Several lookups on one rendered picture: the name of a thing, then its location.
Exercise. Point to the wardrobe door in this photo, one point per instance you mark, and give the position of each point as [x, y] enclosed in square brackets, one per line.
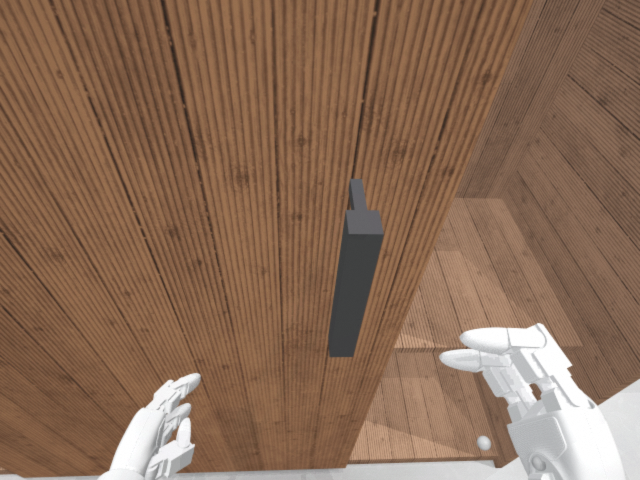
[174, 177]

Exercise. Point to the right robot hand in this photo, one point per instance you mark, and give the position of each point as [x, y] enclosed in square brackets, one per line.
[566, 428]

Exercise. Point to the handle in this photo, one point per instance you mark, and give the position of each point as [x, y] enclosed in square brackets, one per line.
[360, 246]

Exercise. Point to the left robot hand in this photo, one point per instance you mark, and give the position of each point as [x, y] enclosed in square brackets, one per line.
[151, 428]

